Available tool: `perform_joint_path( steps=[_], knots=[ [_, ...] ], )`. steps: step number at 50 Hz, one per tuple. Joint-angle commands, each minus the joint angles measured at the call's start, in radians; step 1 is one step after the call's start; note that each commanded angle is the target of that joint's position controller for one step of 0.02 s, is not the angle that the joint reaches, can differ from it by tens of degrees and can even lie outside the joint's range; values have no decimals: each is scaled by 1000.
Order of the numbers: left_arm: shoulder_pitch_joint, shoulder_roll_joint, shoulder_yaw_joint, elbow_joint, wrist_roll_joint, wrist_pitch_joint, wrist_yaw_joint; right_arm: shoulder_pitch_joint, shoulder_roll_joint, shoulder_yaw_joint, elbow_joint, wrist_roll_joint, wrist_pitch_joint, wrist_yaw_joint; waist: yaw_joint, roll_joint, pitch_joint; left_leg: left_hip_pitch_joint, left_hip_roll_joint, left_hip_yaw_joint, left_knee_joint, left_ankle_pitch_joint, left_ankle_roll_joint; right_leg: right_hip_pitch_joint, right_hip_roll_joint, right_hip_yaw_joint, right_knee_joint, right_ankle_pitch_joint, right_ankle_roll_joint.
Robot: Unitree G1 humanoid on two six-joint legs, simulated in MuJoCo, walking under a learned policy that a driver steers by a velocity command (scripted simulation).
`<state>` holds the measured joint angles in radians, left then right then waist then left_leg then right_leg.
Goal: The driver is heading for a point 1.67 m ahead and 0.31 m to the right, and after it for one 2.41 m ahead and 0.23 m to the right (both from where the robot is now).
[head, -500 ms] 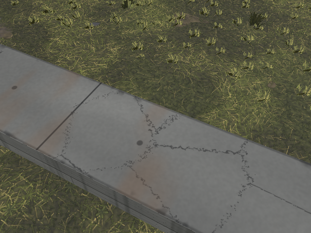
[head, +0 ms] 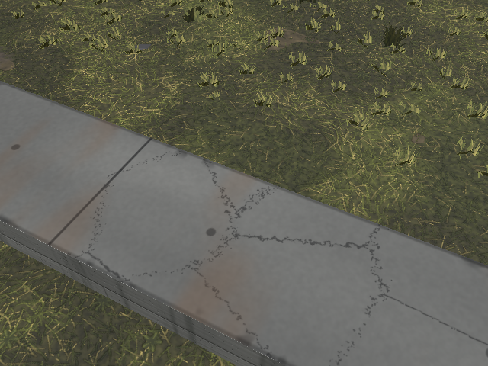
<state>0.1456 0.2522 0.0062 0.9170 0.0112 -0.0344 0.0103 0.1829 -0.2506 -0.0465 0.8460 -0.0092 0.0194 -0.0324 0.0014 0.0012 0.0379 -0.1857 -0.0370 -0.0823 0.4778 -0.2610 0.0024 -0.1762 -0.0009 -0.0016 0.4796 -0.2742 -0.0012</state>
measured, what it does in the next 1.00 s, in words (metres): lifts its right foot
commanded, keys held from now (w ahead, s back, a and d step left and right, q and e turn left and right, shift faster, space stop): no key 0.54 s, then w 0.46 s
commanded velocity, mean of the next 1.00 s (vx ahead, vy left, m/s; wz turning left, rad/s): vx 0.13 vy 0.00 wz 0.00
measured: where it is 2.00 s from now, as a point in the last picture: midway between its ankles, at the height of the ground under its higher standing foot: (267, 298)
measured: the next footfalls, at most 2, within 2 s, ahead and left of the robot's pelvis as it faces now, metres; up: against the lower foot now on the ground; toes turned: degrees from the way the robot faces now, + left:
right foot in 1.24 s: +0.31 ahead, -0.10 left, +0.00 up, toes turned -4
left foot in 1.72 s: +0.67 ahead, +0.10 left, +0.16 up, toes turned +6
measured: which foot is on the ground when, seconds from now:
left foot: down 0.00-1.00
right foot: down 0.00-0.80, up 0.82-1.00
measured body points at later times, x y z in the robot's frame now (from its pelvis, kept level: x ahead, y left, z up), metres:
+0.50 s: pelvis +0.00 -0.01 +0.00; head +0.00 -0.01 +0.45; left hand +0.07 +0.26 -0.14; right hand +0.07 -0.28 -0.14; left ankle +0.00 +0.12 -0.74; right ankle -0.01 -0.12 -0.74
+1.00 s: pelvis +0.09 +0.02 +0.01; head +0.10 +0.04 +0.46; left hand +0.21 +0.29 -0.12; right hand +0.05 -0.24 -0.13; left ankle +0.02 +0.11 -0.74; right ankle +0.11 -0.12 -0.67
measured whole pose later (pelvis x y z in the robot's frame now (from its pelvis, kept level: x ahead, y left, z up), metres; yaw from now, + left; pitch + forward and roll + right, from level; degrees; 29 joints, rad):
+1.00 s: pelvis +0.09 +0.02 +0.01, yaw +0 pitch +1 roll +0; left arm 0.16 0.30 0.04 0.96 -0.02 -0.10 -0.01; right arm 0.39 -0.22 -0.03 1.09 0.01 -0.09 0.00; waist -0.04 -0.04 -0.01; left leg -0.03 -0.04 0.02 0.26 -0.25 0.05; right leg -0.54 -0.07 -0.01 1.03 -0.25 -0.03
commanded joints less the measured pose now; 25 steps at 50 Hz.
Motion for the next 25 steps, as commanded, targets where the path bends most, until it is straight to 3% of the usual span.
perform_joint_path(
  steps=[1,25],
  knots=[
    [-16,123,25,-25,-1,-10,3,-18,-116,-25,-28,1,-12,-7,4,2,-46,35,58,-54,-65,226,19,-13,-51,54,-90,151,-15],
    [31,130,10,90,-2,-4,13,-26,-117,-9,158,7,-16,-14,5,-1,-22,25,52,-23,-97,181,4,-17,-35,53,-123,120,-27]
  ],
)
